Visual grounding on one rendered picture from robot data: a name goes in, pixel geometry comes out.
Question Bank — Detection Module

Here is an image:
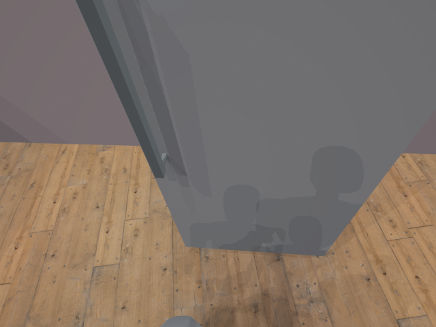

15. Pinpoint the fridge door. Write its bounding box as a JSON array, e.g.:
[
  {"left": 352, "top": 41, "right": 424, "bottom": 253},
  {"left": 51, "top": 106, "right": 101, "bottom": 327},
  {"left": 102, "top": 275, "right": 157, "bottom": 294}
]
[{"left": 75, "top": 0, "right": 436, "bottom": 256}]

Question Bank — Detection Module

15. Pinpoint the handle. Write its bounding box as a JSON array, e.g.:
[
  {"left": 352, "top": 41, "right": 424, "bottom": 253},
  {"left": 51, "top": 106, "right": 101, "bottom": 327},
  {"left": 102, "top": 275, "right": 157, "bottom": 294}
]
[{"left": 76, "top": 0, "right": 167, "bottom": 178}]

